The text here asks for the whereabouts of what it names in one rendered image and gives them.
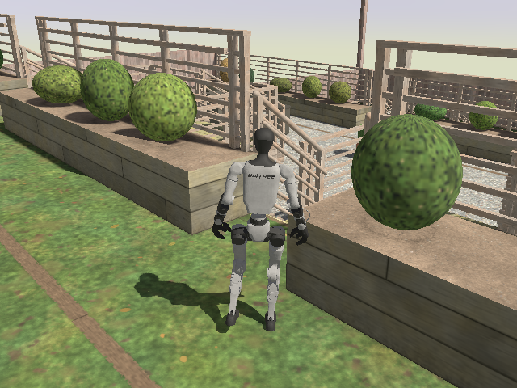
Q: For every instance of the right robot hand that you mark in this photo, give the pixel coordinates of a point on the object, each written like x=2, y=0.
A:
x=304, y=233

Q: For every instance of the robot right upper arm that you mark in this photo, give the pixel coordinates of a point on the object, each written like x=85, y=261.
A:
x=290, y=185

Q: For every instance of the robot head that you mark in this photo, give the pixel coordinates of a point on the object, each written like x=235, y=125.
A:
x=263, y=140

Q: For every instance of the right robot forearm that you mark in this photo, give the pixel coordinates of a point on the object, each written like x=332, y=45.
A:
x=299, y=216

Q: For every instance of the left robot hand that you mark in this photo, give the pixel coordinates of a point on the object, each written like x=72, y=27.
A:
x=223, y=227

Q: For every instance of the robot left upper arm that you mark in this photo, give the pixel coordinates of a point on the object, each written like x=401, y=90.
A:
x=231, y=182

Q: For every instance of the left robot forearm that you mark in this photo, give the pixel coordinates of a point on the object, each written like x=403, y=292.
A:
x=221, y=212

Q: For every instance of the right robot thigh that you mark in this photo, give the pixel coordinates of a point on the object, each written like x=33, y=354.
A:
x=276, y=247

